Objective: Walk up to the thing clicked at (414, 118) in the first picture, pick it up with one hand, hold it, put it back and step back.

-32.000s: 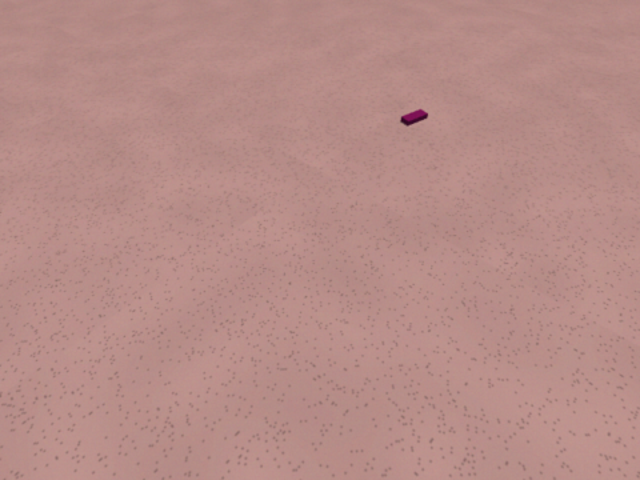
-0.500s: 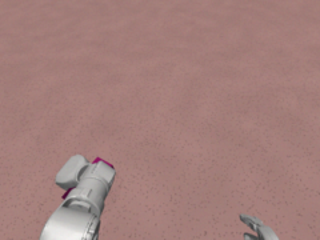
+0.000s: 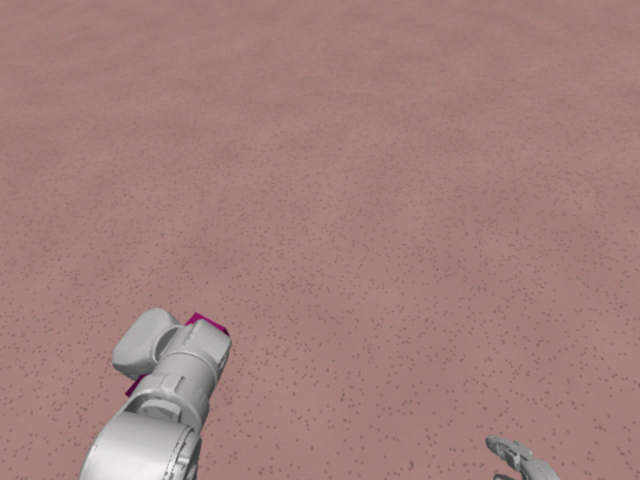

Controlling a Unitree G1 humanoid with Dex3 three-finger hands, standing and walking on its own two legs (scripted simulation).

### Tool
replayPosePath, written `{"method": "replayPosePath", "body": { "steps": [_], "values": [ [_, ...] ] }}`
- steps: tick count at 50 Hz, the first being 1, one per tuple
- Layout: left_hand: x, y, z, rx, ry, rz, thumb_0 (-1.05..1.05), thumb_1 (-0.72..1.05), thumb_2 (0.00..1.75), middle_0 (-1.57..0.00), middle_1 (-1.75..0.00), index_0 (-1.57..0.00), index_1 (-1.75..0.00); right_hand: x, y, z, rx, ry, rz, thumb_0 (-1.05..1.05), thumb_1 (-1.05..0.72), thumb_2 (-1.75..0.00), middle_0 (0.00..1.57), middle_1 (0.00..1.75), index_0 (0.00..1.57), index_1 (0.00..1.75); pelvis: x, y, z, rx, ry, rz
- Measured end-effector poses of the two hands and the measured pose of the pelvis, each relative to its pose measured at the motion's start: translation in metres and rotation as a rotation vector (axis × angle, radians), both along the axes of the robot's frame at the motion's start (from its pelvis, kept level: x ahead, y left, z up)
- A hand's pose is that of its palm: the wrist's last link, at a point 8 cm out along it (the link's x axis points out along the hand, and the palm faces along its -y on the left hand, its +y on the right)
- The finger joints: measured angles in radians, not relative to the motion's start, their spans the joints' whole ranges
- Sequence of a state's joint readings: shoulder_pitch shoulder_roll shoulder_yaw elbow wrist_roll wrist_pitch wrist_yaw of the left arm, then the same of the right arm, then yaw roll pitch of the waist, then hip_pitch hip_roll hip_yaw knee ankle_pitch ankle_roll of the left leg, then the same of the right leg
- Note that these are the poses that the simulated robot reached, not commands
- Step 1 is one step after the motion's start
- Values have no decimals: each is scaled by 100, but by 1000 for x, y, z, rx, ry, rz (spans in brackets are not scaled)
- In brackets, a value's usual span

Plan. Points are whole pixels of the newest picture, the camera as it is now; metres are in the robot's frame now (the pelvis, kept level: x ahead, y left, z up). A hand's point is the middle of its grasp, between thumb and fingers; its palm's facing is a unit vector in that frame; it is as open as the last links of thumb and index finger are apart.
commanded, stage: crouch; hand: left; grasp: from above
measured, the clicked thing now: (181, 363) +0.33 +0.23 -0.07
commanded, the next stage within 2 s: lower in 2.00 s
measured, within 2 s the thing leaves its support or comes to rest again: neither
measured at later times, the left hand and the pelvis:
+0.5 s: hand (193, 398) +0.31 +0.24 -0.17, palm faces -0.25 -0.33 -0.91, open 9.1 cm; pelvis -0.03 +0.00 -0.07, yaw -1 degrees
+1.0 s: hand (230, 412) +0.37 +0.24 -0.41, palm faces -0.13 -0.39 -0.91, open 9.0 cm; pelvis -0.10 +0.01 -0.29, yaw -2 degrees
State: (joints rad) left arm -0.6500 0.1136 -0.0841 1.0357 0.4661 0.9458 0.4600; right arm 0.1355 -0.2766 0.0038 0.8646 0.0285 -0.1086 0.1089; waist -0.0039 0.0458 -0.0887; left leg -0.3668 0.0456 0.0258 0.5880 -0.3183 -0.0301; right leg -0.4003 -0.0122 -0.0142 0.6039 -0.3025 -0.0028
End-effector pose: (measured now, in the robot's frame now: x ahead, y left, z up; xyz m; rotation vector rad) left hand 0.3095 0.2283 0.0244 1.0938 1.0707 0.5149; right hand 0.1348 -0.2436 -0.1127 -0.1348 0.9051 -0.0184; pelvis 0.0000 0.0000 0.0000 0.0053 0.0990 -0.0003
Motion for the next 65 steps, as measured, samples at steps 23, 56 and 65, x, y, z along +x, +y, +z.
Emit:
{"method": "replayPosePath", "body": {
  "steps": [23, 56, 65],
  "values": [
    [6, 9, -111, 58, 72, -112, 0, 12, 46, -71, -51, -75, -54, -68, -19, -48, -90, 157, -29, 0, -87, -88, 20, 29, 21, 30, -24, 1, -52, -9, 214, -6],
    [66, 18, -415, 1, -35, -57, 1, 15, 40, -77, -40, -81, -41, -236, -2, -329, -28, 520, -101, 0, -89, -89, 20, 29, 20, 30, -100, 11, -323, -46, 560, -21],
    [81, 19, -458, 4, -27, -72, 2, 16, 34, -79, -37, -84, -39, -248, -8, -361, -45, 548, -95, 0, -90, -89, 20, 29, 20, 30, -101, 14, -363, -52, 570, -22]
  ]
}}
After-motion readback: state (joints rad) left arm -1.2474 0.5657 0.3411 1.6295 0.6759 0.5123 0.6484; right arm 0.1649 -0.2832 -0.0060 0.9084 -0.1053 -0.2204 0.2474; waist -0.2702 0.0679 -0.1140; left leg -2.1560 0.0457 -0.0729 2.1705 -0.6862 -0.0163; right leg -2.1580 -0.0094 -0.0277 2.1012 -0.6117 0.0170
